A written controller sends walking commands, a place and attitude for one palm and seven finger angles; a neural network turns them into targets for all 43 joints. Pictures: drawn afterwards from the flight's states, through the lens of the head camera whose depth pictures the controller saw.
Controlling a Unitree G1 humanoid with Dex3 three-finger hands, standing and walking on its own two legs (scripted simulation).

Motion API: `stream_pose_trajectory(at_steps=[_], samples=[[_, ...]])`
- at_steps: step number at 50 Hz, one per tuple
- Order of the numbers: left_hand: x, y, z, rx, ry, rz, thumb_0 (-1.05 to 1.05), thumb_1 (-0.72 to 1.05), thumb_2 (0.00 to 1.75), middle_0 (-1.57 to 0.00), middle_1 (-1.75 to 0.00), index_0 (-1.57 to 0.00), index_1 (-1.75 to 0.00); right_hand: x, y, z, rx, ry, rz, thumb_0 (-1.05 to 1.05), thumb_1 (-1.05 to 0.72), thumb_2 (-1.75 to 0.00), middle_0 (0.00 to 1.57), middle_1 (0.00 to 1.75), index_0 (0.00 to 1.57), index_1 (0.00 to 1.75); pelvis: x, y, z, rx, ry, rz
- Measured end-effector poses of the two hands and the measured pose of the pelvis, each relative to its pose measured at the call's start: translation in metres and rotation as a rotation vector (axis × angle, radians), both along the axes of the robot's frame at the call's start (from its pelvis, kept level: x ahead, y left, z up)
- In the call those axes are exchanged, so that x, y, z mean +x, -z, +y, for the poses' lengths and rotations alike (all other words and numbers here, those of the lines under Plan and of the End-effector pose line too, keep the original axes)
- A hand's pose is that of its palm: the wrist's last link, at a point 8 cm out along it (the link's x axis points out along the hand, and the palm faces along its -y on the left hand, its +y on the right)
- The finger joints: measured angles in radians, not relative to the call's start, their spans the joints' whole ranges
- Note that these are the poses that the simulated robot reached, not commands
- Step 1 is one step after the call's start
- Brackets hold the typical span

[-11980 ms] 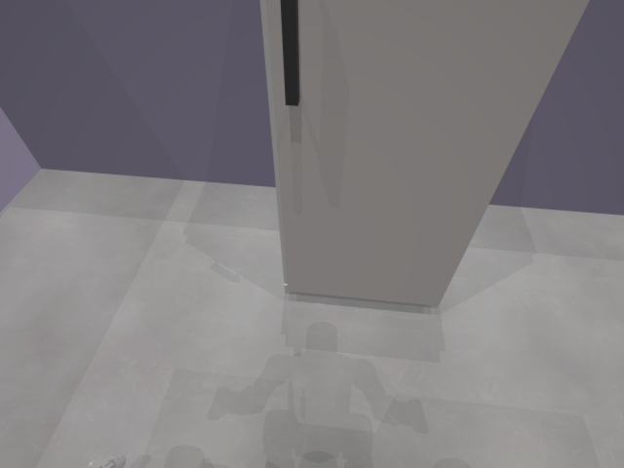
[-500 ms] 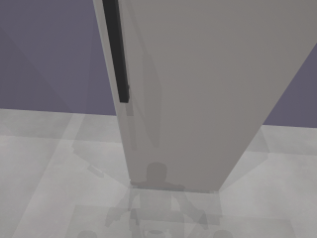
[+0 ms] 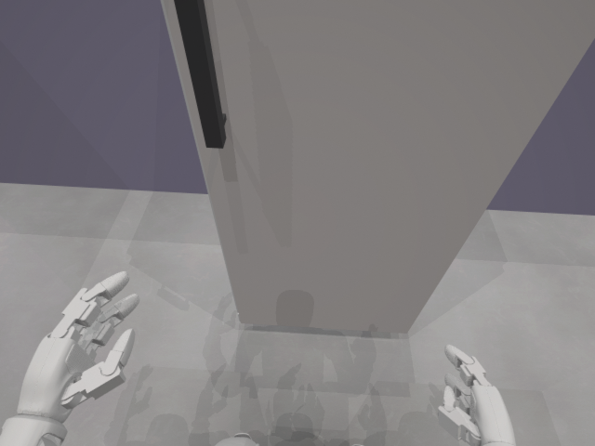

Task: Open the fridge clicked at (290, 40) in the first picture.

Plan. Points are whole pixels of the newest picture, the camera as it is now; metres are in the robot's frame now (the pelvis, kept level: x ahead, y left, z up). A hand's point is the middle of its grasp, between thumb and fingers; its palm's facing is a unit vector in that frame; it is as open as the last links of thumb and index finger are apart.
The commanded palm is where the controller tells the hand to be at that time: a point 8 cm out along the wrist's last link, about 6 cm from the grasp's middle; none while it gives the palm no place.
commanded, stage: raise the hand to about handle height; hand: left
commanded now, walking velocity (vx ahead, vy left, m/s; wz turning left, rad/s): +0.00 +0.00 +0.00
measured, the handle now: (198, 13) +0.53 +0.15 +0.30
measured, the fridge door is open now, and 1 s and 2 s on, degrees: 0 0 0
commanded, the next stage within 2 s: move the hooked fingers beside the handle in 1.78 s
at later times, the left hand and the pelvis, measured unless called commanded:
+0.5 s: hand (60, 306) +0.23 +0.26 +0.13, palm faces +0.05 -1.00 -0.08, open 11.0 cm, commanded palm +0.19 +0.31 +0.14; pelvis +0.02 +0.00 +0.02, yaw +1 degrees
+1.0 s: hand out of the picture +0.27 +0.29 +0.23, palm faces +0.07 -0.99 -0.11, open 13.7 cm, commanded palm +0.23 +0.33 +0.24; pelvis +0.02 +0.01 +0.04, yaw +2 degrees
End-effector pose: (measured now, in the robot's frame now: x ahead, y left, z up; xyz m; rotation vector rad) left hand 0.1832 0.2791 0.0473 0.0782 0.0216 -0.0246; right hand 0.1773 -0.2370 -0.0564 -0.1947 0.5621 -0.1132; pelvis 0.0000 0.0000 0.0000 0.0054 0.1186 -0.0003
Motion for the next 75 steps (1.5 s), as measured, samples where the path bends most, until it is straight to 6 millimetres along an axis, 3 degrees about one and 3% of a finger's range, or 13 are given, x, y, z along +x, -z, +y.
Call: stream_pose_trajectory(at_steps=[4,8,19,27,34,43,53,67,75], samples=[[-0.025,0.012,0.011,-0.053,-0.063,0.063,0.01,0.63,0.78,-0.23,-0.48,-0.23,-0.48,0.016,-0.005,-0.006,-0.044,-0.025,-0.051,0.01,-0.9,-0.89,0.2,0.3,0.2,0.3,0.0,0.008,-0.006,-0.013,-0.012,0.003],[-0.035,-0.007,0.02,-0.036,-0.149,-0.009,0.01,0.54,0.74,-0.23,-0.53,-0.23,-0.54,0.022,-0.006,-0.007,-0.084,-0.056,-0.038,0.01,-0.9,-0.9,0.2,0.3,0.2,0.3,0.003,0.007,-0.01,-0.033,-0.039,-0.013],[0.018,-0.061,0.023,0.007,-0.028,-0.007,0.01,0.28,0.63,-0.25,-0.7,-0.25,-0.7,0.007,-0.01,0.002,-0.027,-0.015,-0.008,0.01,-0.9,-0.9,0.2,0.3,0.2,0.3,0.012,-0.014,-0.009,-0.035,-0.034,-0.045],[0.028,-0.091,0.039,-0.001,-0.07,-0.043,0.01,0.1,0.55,-0.26,-0.82,-0.26,-0.82,0.002,-0.017,0.003,-0.022,-0.002,-0.002,0.01,-0.9,-0.9,0.2,0.3,0.2,0.3,0.022,-0.025,-0.001,-0.029,-0.022,-0.066],[0.036,-0.115,0.044,0.009,-0.065,-0.077,0.0,-0.07,0.48,-0.27,-0.92,-0.27,-0.92,0.014,-0.028,0.01,-0.039,-0.017,-0.029,0.01,-0.9,-0.9,0.2,0.3,0.2,0.3,0.024,-0.032,0.006,-0.028,-0.03,-0.105],[0.05,-0.156,0.059,0.027,-0.084,-0.118,0.0,-0.28,0.39,-0.29,-1.06,-0.29,-1.06,0.037,-0.044,0.036,0.003,-0.069,-0.089,0.01,-0.9,-0.9,0.2,0.3,0.2,0.3,0.025,-0.04,0.011,-0.023,-0.035,-0.144],[0.063,-0.197,0.066,0.047,-0.09,-0.133,-0.01,-0.46,0.31,-0.3,-1.17,-0.3,-1.17,0.047,-0.046,0.052,0.039,-0.111,-0.074,0.01,-0.9,-0.9,0.2,0.3,0.2,0.3,0.024,-0.044,0.012,-0.018,-0.042,-0.167],[0.086,-0.251,0.069,0.073,-0.095,-0.151,-0.01,-0.5,0.3,-0.31,-1.2,-0.31,-1.2,0.047,-0.041,0.037,0.047,-0.1,-0.033,0.01,-0.9,-0.9,0.2,0.3,0.2,0.3,0.027,-0.047,0.004,-0.008,-0.045,-0.17],[0.094,-0.24,0.059,0.051,-0.075,-0.097,-0.01,-0.5,0.3,-0.31,-1.2,-0.31,-1.2,0.05,-0.042,0.021,0.047,-0.072,-0.034,0.01,-0.9,-0.9,0.2,0.3,0.2,0.3,0.03,-0.046,-0.001,-0.006,-0.036,-0.16]])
